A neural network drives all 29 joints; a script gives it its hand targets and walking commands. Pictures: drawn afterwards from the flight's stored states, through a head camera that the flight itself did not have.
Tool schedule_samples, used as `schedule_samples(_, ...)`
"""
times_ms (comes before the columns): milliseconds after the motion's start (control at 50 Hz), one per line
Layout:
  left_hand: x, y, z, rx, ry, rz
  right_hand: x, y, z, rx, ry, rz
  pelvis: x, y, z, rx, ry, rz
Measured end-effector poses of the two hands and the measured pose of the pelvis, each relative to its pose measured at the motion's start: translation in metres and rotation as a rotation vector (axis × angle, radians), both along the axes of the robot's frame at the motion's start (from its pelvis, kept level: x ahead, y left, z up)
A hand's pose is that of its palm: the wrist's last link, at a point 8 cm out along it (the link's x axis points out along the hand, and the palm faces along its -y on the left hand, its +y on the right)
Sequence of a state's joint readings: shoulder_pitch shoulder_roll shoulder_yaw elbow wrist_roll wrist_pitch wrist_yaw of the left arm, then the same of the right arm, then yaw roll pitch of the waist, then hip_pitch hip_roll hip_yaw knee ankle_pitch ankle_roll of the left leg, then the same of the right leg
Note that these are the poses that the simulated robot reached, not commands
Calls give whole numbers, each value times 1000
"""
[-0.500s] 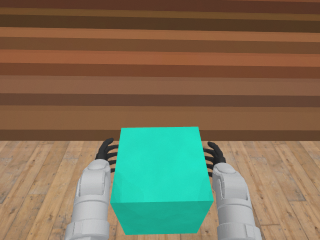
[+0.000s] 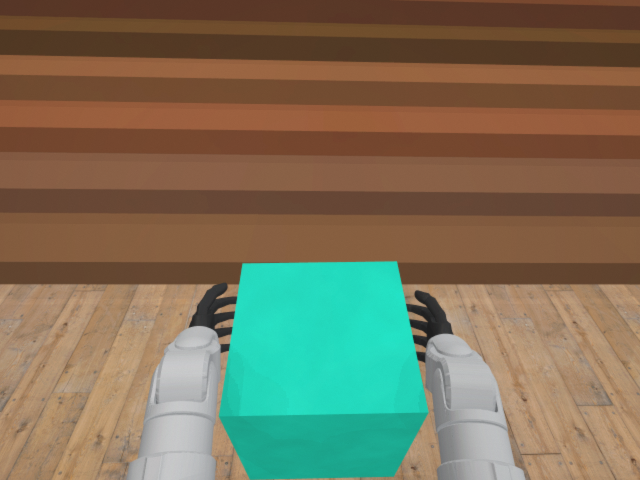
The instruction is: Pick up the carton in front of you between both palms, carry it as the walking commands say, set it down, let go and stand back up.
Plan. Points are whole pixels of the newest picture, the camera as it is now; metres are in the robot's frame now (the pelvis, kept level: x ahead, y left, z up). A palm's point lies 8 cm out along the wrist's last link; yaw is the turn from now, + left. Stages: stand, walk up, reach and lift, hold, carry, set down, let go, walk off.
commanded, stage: hold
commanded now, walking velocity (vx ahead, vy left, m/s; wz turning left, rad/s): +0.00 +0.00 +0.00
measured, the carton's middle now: (321, 374) +0.29 +0.00 -0.03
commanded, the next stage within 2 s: carry in 0.44 s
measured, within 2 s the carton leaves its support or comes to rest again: neither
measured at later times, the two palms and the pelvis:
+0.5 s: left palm (203, 338) +0.29 +0.15 +0.05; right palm (438, 345) +0.28 -0.15 +0.05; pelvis +0.00 +0.00 +0.00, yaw +1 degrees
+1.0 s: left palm (224, 247) +0.43 +0.15 +0.08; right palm (422, 253) +0.43 -0.15 +0.07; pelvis +0.17 -0.01 -0.01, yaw +4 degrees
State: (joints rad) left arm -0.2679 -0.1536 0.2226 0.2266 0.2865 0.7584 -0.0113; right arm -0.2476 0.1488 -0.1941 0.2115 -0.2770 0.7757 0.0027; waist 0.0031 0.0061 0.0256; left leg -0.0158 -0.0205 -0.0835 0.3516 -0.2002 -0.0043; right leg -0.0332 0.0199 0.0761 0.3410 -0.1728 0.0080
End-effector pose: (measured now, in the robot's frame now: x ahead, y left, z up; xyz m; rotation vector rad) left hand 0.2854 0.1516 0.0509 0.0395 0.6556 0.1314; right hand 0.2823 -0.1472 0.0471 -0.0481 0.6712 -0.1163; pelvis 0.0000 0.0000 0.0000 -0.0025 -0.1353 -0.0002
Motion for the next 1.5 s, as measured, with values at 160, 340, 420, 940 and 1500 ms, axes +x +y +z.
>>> schedule_samples(160, -1, 0, 0, 0, 0, 0, -2, 0, 0, 1, 0, -1, -1, 1, 0, 0, -1, -1)
schedule_samples(340, -2, 0, 0, -4, -2, 4, -2, 0, 0, 6, -2, -4, -4, 1, -1, 1, -2, 0)
schedule_samples(420, -2, 0, 1, -6, -3, 6, -2, 0, 0, 7, -3, -4, -5, 0, -1, 1, -3, 0)
schedule_samples(940, 120, 2, 33, -79, -22, 53, 121, 2, 33, 74, -19, -52, 137, 0, -12, -25, 226, 37)
schedule_samples(1500, 458, 65, 18, -121, 58, 71, 459, 65, 25, 57, 60, -64, 464, 63, -9, -6, 214, 13)
